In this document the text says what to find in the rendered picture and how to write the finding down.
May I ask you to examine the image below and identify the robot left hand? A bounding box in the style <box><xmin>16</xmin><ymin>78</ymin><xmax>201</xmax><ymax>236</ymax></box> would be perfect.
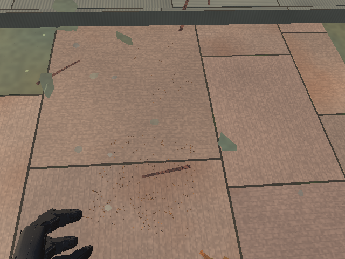
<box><xmin>11</xmin><ymin>208</ymin><xmax>93</xmax><ymax>259</ymax></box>

